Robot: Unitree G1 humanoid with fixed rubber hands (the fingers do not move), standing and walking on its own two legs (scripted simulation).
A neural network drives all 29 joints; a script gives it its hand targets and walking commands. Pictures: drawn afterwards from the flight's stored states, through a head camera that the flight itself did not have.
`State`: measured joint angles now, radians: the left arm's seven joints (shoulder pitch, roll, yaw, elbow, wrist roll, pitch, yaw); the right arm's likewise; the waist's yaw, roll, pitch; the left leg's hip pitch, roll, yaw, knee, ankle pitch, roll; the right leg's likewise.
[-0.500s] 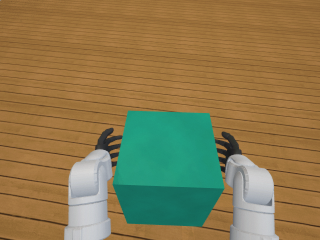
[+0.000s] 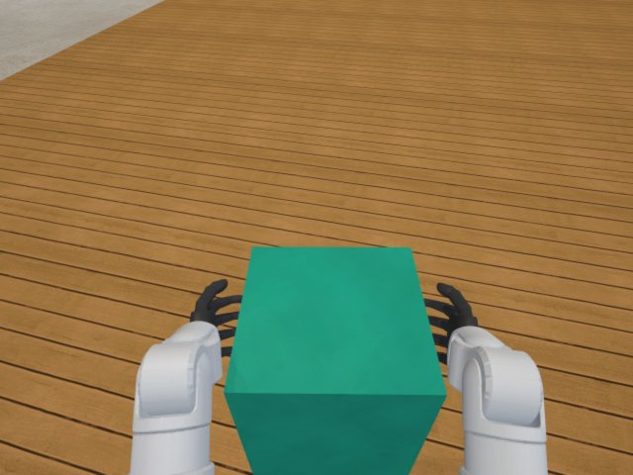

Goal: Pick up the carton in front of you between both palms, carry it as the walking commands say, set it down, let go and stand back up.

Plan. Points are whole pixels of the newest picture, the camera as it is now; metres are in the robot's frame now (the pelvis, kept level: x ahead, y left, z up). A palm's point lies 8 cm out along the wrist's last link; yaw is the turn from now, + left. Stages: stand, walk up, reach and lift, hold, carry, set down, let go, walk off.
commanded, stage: carry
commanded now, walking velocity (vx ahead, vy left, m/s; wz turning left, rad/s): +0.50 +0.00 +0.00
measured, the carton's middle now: (330, 365) +0.27 +0.01 -0.01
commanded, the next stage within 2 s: none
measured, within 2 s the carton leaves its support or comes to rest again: neither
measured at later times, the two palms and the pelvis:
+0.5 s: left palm (244, 174) +0.59 +0.18 +0.07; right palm (413, 182) +0.56 -0.12 +0.08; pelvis +0.31 +0.05 +0.00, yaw -3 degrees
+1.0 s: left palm (263, 131) +0.74 +0.17 +0.08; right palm (408, 133) +0.74 -0.13 +0.08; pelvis +0.47 +0.02 -0.01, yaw +0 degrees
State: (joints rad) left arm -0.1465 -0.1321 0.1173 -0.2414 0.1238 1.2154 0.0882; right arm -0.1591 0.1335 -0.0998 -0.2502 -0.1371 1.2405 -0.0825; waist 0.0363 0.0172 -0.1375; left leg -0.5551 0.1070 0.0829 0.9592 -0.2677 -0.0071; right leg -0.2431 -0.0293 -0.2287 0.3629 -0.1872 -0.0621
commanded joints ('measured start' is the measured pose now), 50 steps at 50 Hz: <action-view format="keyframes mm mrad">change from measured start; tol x32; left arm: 1 -532 -962 -740 -124 -475 -17 -287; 50 -464 -934 -716 -106 -415 -5 -265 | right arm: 1 -480 974 706 -88 403 -49 232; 50 -455 926 699 -96 426 -27 256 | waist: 1 -19 -118 -175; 11 -21 -155 -95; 15 -65 326 -275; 35 -27 -220 -286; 50 -34 -28 -297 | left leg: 1 -60 25 8 -195 92 -21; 12 321 -101 203 -538 132 35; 15 851 308 -581 -729 96 241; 27 549 149 76 -632 691 104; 36 221 -15 12 -399 -224 -47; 50 408 26 15 -459 442 -40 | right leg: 1 196 -266 243 -252 -59 -83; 12 234 -164 13 126 405 13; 16 -485 -7 177 911 -308 77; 29 -99 1 36 125 190 81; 34 399 -319 314 98 976 -70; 39 247 -205 209 67 583 -6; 50 172 -153 138 227 781 1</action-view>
